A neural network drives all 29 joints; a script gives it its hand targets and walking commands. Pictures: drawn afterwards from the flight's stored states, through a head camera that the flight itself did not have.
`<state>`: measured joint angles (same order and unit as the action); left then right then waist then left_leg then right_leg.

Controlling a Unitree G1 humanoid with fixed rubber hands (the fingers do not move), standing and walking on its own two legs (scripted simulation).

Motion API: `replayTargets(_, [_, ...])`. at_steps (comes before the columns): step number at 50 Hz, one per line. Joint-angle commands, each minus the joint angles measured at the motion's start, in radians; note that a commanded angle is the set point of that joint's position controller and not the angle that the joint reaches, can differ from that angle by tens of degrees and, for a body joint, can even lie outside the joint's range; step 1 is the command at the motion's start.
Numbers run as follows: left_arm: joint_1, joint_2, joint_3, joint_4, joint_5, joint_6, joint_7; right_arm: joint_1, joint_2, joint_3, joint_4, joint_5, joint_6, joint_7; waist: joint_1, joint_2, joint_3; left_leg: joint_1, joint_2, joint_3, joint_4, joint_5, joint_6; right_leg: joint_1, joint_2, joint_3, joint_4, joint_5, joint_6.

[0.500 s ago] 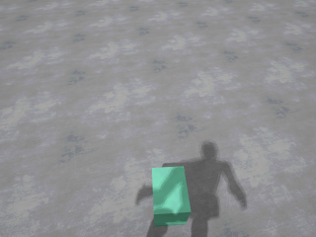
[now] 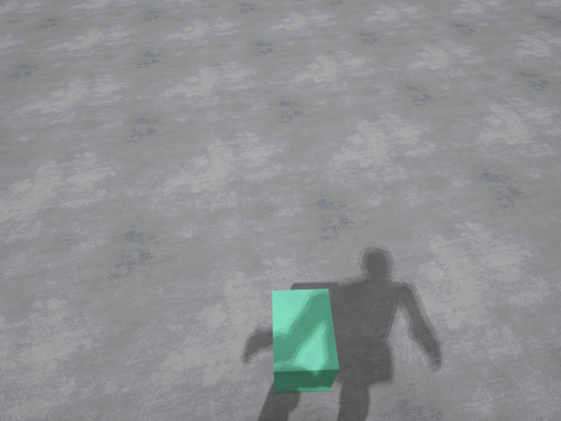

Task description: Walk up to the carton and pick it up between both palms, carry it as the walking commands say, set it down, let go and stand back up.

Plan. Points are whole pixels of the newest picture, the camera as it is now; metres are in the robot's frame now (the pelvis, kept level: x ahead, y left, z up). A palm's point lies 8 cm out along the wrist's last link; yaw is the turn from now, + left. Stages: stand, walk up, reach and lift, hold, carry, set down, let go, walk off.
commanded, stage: walk up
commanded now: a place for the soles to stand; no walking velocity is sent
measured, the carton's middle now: (301, 341) +0.46 -0.03 -0.64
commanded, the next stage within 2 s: none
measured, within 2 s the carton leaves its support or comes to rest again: neither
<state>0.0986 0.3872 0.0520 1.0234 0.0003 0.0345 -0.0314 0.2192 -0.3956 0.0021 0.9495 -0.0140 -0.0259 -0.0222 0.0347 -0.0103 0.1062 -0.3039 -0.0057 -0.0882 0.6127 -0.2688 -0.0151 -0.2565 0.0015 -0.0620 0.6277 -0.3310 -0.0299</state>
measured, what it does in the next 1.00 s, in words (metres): stands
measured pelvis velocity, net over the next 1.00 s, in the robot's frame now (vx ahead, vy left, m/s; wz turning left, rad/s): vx -0.01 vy -0.01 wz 0.04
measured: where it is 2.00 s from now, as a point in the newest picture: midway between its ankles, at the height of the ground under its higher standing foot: outside the picture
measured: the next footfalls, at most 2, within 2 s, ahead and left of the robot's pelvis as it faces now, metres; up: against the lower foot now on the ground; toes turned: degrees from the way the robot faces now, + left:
left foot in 1.62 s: +0.02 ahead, +0.09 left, +0.00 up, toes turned -3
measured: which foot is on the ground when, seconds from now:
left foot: down 0.00-1.00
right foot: down 0.00-1.00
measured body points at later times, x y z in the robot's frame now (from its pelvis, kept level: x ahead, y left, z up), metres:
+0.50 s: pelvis -0.01 +0.00 +0.00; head +0.02 +0.00 +0.45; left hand +0.07 +0.32 -0.12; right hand +0.08 -0.32 -0.12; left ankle +0.04 +0.14 -0.73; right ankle +0.01 -0.10 -0.73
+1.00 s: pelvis -0.01 -0.01 +0.00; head +0.02 +0.00 +0.45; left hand +0.06 +0.32 -0.13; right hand +0.07 -0.32 -0.12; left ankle +0.03 +0.14 -0.73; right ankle +0.01 -0.10 -0.73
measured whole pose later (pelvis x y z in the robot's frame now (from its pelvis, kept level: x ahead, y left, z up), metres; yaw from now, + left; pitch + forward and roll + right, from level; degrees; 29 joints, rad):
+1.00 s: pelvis -0.01 -0.01 +0.00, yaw +2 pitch -3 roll +0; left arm 0.10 0.39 0.06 1.01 0.00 0.04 -0.03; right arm 0.21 -0.40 0.00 0.95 -0.01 -0.03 -0.02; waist 0.03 0.00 0.13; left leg -0.31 -0.01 -0.10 0.63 -0.27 -0.02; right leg -0.27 0.02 -0.06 0.64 -0.32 -0.04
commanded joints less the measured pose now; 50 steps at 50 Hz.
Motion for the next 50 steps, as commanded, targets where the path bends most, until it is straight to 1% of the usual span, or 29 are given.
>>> replayTargets(1, [-0.01, 0.231, 0.055, -0.053, 0.017, -0.026, 0.005, -0.087, -0.212, -0.062, -0.062, 0.008, -0.017, -0.01, 0.008, -0.001, -0.089, -0.124, 0.049, -0.101, -0.068, 0.102, 0.078, 0.148, -0.15, 0.163, -0.226, 0.045, -0.08])
replayTargets(2, [-0.019, 0.248, 0.055, -0.061, 0.014, -0.029, 0.005, -0.076, -0.192, -0.057, -0.064, 0.014, -0.013, -0.012, -0.003, -0.028, -0.093, -0.08, -0.013, -0.014, 0.036, 0.072, 0.057, 0.104, -0.222, 0.216, -0.278, 0.072, -0.124])
replayTargets(4, [-0.109, 0.255, 0.051, -0.095, 0.015, -0.03, 0.009, 0.01, -0.201, -0.069, -0.041, 0.006, -0.005, -0.012, -0.045, -0.084, -0.093, 0.011, -0.016, 0.074, 0.129, -0.104, 0.049, 0.017, -0.316, 0.238, -0.289, 0.1, -0.171])
replayTargets(6, [-0.123, 0.245, 0.046, -0.099, 0.013, -0.024, 0.011, 0.039, -0.2, -0.066, -0.033, 0.005, -0.011, -0.01, -0.058, -0.085, -0.09, 0.049, 0.004, 0.053, -0.001, -0.039, 0.065, 0.012, -0.261, 0.183, -0.222, 0.142, -0.13])
replayTargets(9, [-0.093, 0.222, 0.049, -0.106, 0.004, -0.013, 0.009, 0.0, -0.257, -0.077, -0.047, -0.007, -0.026, -0.013, -0.026, 0.037, -0.118, 0.014, 0.123, -0.164, -0.121, 0.308, 0.119, 0.057, -0.094, 0.06, -0.025, 0.115, -0.029])
replayTargets(11, [-0.063, 0.195, 0.049, -0.092, -0.006, -0.001, 0.007, -0.039, -0.303, -0.084, -0.058, -0.01, -0.027, -0.017, -0.011, 0.133, -0.087, -0.043, 0.241, -0.386, -0.243, 0.201, 0.226, 0.029, 0.009, 0.069, 0.091, -0.098, -0.003])
replayTargets(12, [-0.039, 0.19, 0.047, -0.08, -0.005, 0.0, 0.006, -0.072, -0.295, -0.083, -0.066, -0.012, -0.027, -0.017, 0.0, 0.138, -0.082, -0.043, 0.261, -0.422, -0.258, 0.186, 0.246, 0.025, 0.007, 0.093, 0.098, -0.156, -0.007])
replayTargets(13, [-0.025, 0.182, 0.047, -0.076, -0.001, -0.003, 0.005, -0.083, -0.289, -0.079, -0.07, -0.01, -0.025, -0.017, 0.006, 0.138, -0.08, -0.054, 0.257, -0.409, -0.25, 0.185, 0.243, 0.037, -0.001, 0.099, 0.078, -0.156, -0.01])
replayTargets(16, [0.019, 0.206, 0.053, -0.059, 0.014, -0.023, 0.004, -0.087, -0.228, -0.064, -0.072, 0.002, -0.019, -0.013, 0.017, 0.075, -0.134, -0.084, 0.127, -0.18, -0.121, 0.213, 0.115, 0.161, -0.085, 0.119, -0.147, 0.074, -0.048])
replayTargets(18, [-0.018, 0.252, 0.061, -0.074, 0.017, -0.027, 0.007, -0.065, -0.189, -0.057, -0.07, 0.014, -0.011, -0.013, -0.007, -0.039, -0.106, -0.076, -0.014, -0.017, 0.042, 0.067, 0.06, 0.103, -0.222, 0.226, -0.275, 0.076, -0.123])
replayTargets(20, [-0.102, 0.262, 0.056, -0.1, 0.016, -0.028, 0.01, 0.006, -0.194, -0.066, -0.046, 0.01, -0.001, -0.012, -0.043, -0.088, -0.09, 0.013, -0.019, 0.064, 0.147, -0.152, 0.053, -0.002, -0.332, 0.28, -0.299, 0.057, -0.181])
replayTargets(22, [-0.121, 0.247, 0.047, -0.106, 0.014, -0.024, 0.01, 0.042, -0.195, -0.065, -0.036, 0.005, -0.007, -0.009, -0.062, -0.079, -0.074, 0.043, 0.001, 0.056, 0.014, -0.098, 0.065, -0.011, -0.269, 0.211, -0.237, 0.084, -0.135])
replayTargets(23, [-0.116, 0.238, 0.045, -0.111, 0.014, -0.022, 0.01, 0.047, -0.21, -0.066, -0.034, 0.0, -0.013, -0.007, -0.059, -0.072, -0.088, 0.054, 0.016, 0.022, -0.03, 0.055, 0.07, 0.005, -0.225, 0.169, -0.193, 0.118, -0.099])
replayTargets(25, [-0.095, 0.224, 0.048, -0.111, 0.005, -0.016, 0.01, 0.01, -0.243, -0.075, -0.043, -0.004, -0.023, -0.012, -0.034, 0.011, -0.112, 0.016, 0.092, -0.126, -0.111, 0.27, 0.099, 0.057, -0.112, 0.085, -0.068, 0.143, -0.037])
replayTargets(26, [-0.09, 0.223, 0.053, -0.108, 0.001, -0.013, 0.008, -0.012, -0.263, -0.075, -0.05, -0.006, -0.027, -0.015, -0.022, 0.045, -0.125, -0.006, 0.148, -0.225, -0.15, 0.29, 0.138, 0.075, -0.067, 0.063, 0.002, 0.1, -0.018])
replayTargets(28, [-0.041, 0.197, 0.051, -0.093, -0.006, -0.002, 0.004, -0.062, -0.293, -0.082, -0.064, -0.01, -0.024, -0.016, -0.004, 0.123, -0.098, -0.069, 0.229, -0.373, -0.235, 0.123, 0.218, 0.061, 0.006, 0.083, 0.062, -0.122, -0.009])
replayTargets(29, [-0.023, 0.191, 0.051, -0.083, -0.003, -0.003, 0.004, -0.093, -0.287, -0.08, -0.068, -0.012, -0.022, -0.015, 0.004, 0.14, -0.082, -0.097, 0.239, -0.392, -0.256, 0.073, 0.221, 0.074, 0.003, 0.097, 0.056, -0.138, -0.013])
replayTargets(31, [0.008, 0.189, 0.051, -0.064, 0.005, -0.012, 0.004, -0.104, -0.256, -0.068, -0.066, -0.005, -0.016, -0.014, 0.016, 0.089, -0.067, -0.15, 0.185, -0.288, -0.23, 0.026, 0.165, 0.121, -0.028, 0.104, -0.079, -0.095, -0.033])
replayTargets(33, [0.002, 0.23, 0.058, -0.065, 0.018, -0.026, 0.002, -0.096, -0.21, -0.061, -0.064, 0.007, -0.013, -0.008, 0.008, 0.015, -0.075, -0.145, 0.046, -0.115, -0.081, 0.003, 0.077, 0.128, -0.139, 0.182, -0.237, -0.036, -0.081])
replayTargets(34, [-0.008, 0.242, 0.058, -0.07, 0.014, -0.029, 0.004, -0.082, -0.186, -0.056, -0.058, 0.013, -0.009, -0.009, -0.002, -0.044, -0.079, -0.094, -0.018, -0.029, 0.025, -0.03, 0.061, 0.079, -0.221, 0.252, -0.31, -0.033, -0.122])
replayTargets(36, [-0.096, 0.261, 0.057, -0.105, 0.018, -0.032, 0.009, -0.004, -0.199, -0.066, -0.041, 0.007, -0.002, -0.01, -0.035, -0.087, -0.069, -0.021, -0.018, 0.057, 0.173, -0.172, 0.049, -0.013, -0.335, 0.307, -0.33, -0.01, -0.183])
replayTargets(38, [-0.119, 0.249, 0.05, -0.117, 0.018, -0.029, 0.011, 0.038, -0.201, -0.068, -0.031, 0.004, -0.006, -0.005, -0.057, -0.092, -0.066, 0.034, -0.003, 0.067, 0.055, -0.126, 0.062, -0.028, -0.274, 0.225, -0.262, 0.056, -0.148])
replayTargets(39, [-0.113, 0.239, 0.046, -0.12, 0.015, -0.026, 0.011, 0.058, -0.203, -0.068, -0.029, 0.003, -0.012, -0.004, -0.066, -0.075, -0.086, 0.056, 0.009, 0.044, -0.017, -0.007, 0.066, -0.005, -0.236, 0.184, -0.209, 0.122, -0.109])
replayTargets(41, [-0.086, 0.214, 0.043, -0.117, 0.007, -0.018, 0.01, 0.025, -0.241, -0.074, -0.034, -0.007, -0.023, -0.011, -0.038, -0.012, -0.112, 0.03, 0.096, -0.131, -0.118, 0.266, 0.096, 0.045, -0.118, 0.09, -0.067, 0.16, -0.039])
replayTargets(44, [-0.038, 0.19, 0.051, -0.101, -0.006, -0.003, 0.004, -0.058, -0.291, -0.081, -0.056, -0.009, -0.028, -0.016, -0.005, 0.124, -0.11, -0.044, 0.238, -0.376, -0.231, 0.182, 0.221, 0.051, 0.006, 0.087, 0.072, -0.099, -0.007])
replayTargets(46, [0.0, 0.183, 0.049, -0.08, -0.001, -0.008, 0.006, -0.106, -0.275, -0.075, -0.062, -0.013, -0.023, -0.015, 0.011, 0.13, -0.081, -0.086, 0.229, -0.358, -0.236, 0.126, 0.213, 0.079, -0.005, 0.097, 0.011, -0.115, -0.018])
replayTargets(47, [0.01, 0.185, 0.048, -0.071, 0.004, -0.014, 0.006, -0.106, -0.254, -0.068, -0.059, -0.004, -0.019, -0.014, 0.015, 0.11, -0.084, -0.096, 0.194, -0.298, -0.212, 0.123, 0.171, 0.113, -0.028, 0.105, -0.078, -0.053, -0.028])
replayTargets(48, [0.005, 0.223, 0.068, -0.09, 0.025, -0.009, -0.004, -0.048, -0.266, -0.077, -0.061, 0.0, -0.022, -0.021, 0.0, 0.028, -0.096, -0.084, 0.166, -0.255, -0.17, 0.107, 0.146, 0.103, -0.049, 0.107, -0.081, 0.016, -0.04])
replayTargets(50, [-0.01, 0.237, 0.072, -0.099, 0.026, -0.006, -0.009, -0.028, -0.259, -0.08, -0.061, 0.004, -0.021, -0.025, -0.011, 0.037, -0.086, -0.093, 0.095, -0.165, -0.109, 0.042, 0.104, 0.083, -0.097, 0.139, -0.134, 0.02, -0.071])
